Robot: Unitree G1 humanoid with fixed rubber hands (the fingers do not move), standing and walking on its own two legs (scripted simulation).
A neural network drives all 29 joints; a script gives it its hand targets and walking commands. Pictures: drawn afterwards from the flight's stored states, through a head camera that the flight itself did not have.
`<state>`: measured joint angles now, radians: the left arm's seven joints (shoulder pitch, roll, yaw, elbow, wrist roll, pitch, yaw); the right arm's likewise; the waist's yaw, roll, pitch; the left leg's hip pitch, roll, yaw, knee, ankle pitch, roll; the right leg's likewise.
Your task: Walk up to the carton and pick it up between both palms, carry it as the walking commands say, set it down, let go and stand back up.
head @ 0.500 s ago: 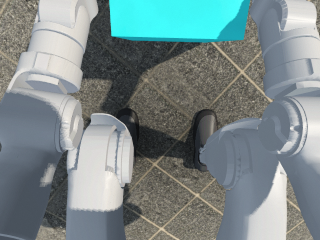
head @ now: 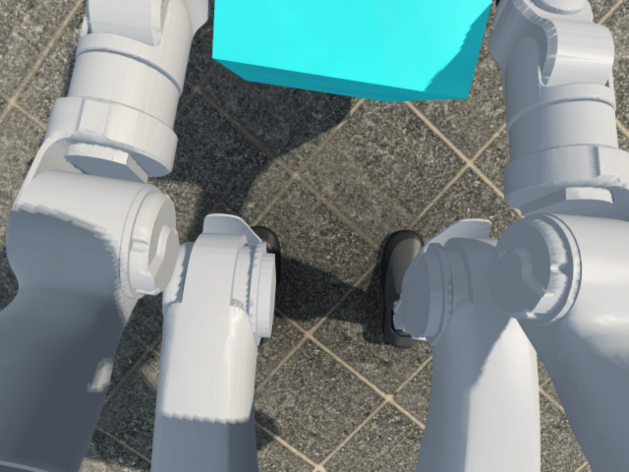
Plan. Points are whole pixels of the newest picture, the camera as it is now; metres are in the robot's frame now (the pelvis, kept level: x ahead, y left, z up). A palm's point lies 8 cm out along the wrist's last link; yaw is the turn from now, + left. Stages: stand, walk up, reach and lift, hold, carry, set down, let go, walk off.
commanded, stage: reach and lift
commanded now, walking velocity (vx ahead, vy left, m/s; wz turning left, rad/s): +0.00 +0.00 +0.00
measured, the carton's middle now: out of the picture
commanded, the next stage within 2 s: none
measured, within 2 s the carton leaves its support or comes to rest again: neither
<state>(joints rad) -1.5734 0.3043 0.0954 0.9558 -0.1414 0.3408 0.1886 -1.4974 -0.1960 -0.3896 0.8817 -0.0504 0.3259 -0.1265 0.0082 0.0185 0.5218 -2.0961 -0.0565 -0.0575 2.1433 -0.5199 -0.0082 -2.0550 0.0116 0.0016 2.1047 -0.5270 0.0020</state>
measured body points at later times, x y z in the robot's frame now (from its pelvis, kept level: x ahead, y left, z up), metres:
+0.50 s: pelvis -0.01 +0.00 +0.03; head +0.34 +0.02 +0.31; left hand +0.58 +0.15 -0.06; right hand +0.56 -0.14 -0.08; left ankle +0.14 +0.11 -0.36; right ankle +0.14 -0.14 -0.36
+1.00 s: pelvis -0.01 +0.00 +0.08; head +0.31 +0.03 +0.38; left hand +0.56 +0.16 +0.00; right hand +0.54 -0.13 -0.02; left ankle +0.14 +0.11 -0.36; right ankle +0.15 -0.14 -0.36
